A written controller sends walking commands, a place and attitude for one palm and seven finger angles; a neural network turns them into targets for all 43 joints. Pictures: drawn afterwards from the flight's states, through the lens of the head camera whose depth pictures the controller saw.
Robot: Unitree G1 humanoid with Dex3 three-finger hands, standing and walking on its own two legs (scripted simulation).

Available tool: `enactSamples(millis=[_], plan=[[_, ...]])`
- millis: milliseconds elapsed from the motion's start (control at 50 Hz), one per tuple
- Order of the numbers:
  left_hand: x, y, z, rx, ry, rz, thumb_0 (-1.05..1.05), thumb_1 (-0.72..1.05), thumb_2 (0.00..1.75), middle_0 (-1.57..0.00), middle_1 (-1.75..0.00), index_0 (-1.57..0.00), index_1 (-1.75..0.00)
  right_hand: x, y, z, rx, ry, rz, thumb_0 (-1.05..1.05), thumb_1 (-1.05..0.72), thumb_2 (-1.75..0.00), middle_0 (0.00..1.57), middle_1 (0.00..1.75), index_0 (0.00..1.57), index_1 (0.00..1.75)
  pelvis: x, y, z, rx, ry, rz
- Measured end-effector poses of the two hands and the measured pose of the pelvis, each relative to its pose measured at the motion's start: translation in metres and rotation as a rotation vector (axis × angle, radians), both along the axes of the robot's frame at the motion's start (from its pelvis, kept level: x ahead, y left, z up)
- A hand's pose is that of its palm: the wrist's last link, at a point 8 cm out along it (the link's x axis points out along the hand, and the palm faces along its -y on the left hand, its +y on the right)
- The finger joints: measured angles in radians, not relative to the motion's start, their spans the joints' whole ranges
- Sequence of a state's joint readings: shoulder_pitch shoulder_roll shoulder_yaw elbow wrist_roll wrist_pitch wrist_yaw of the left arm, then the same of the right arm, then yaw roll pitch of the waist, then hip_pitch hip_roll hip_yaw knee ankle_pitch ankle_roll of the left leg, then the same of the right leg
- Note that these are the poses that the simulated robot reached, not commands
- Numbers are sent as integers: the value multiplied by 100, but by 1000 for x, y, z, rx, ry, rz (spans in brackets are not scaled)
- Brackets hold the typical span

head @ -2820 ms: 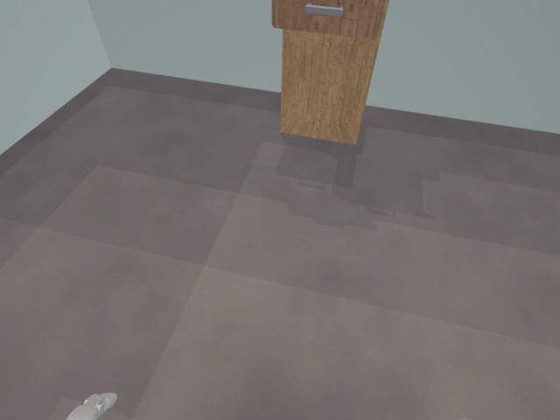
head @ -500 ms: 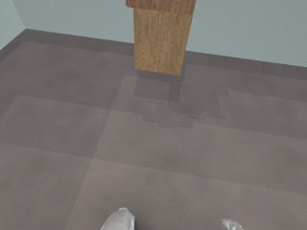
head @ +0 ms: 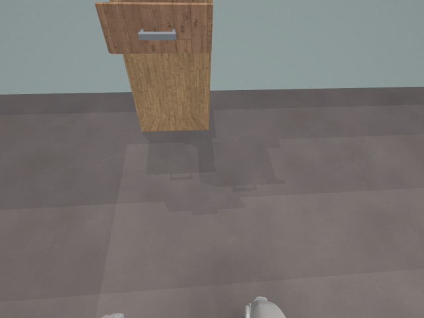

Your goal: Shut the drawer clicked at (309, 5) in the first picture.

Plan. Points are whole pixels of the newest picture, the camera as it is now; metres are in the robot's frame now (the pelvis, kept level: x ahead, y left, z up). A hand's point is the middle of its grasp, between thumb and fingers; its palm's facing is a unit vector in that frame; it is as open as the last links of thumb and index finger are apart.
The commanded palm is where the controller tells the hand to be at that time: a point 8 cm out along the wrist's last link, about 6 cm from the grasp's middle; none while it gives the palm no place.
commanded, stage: walk to a spot facing it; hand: left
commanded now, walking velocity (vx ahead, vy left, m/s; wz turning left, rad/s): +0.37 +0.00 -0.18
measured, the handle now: (157, 33) +1.05 +0.22 +0.04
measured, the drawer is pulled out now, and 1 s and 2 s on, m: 0.29 0.29 0.29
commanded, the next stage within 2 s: turn to face it in 0.84 s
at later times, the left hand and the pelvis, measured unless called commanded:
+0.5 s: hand (138, 285) +0.23 +0.17 -0.19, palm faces +0.05 -0.98 -0.19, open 7.2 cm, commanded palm none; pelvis +0.24 -0.01 -0.01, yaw -1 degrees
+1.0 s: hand (160, 176) +0.54 +0.16 -0.17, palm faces -0.18 -0.96 -0.20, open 7.3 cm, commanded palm none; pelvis +0.43 -0.01 -0.01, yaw -12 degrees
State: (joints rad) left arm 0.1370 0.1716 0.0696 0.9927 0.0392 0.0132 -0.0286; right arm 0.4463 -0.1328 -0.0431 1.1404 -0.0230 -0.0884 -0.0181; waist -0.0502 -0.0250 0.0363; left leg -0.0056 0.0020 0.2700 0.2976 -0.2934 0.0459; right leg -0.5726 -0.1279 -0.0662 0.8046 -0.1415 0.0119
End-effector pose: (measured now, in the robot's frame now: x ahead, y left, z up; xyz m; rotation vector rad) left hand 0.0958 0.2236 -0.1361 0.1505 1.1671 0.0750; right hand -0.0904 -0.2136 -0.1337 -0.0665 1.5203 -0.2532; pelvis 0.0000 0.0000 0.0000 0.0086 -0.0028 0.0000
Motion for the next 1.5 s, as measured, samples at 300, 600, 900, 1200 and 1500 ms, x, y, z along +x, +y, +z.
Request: enactSamples(millis=[300, 600, 900, 1200, 1500], plan=[[133, -40, -7, 34, -47, 44, -4, 95, 90, -20, -30, -21, -30, 152, -35, -17, 38, 29, -18, 1, -90, -90, 20, 30, 20, 29, 144, -43, -10, -31, -15, -25], [142, 15, -41, -18, 289, 122, 0, 92, 90, -20, -30, -20, -30, 463, -24, 4, -101, -437, 189, 1, -92, -90, 19, 30, 20, 29, 284, 11, -22, -45, -24, -32], [357, 14, -9, 17, 153, -38, 0, 92, 90, -20, -30, -20, -30, 419, 15, -4, -15, -102, -74, 0, -92, -90, 20, 30, 20, 29, 396, 11, 1, -2, -23, -154], [534, -80, -5, 52, -65, -179, 0, 91, 90, -20, -30, -20, -30, 479, -33, -38, 66, 12, -166, 1, -91, -90, 20, 30, 20, 29, 484, -54, -19, -7, -31, -162], [493, -37, -28, -18, -3, 46, -1, 92, 90, -20, -30, -21, -30, 625, -57, -7, -83, -243, 87, 1, -92, -90, 19, 30, 20, 29, 502, -29, -16, -48, -19, -34]])
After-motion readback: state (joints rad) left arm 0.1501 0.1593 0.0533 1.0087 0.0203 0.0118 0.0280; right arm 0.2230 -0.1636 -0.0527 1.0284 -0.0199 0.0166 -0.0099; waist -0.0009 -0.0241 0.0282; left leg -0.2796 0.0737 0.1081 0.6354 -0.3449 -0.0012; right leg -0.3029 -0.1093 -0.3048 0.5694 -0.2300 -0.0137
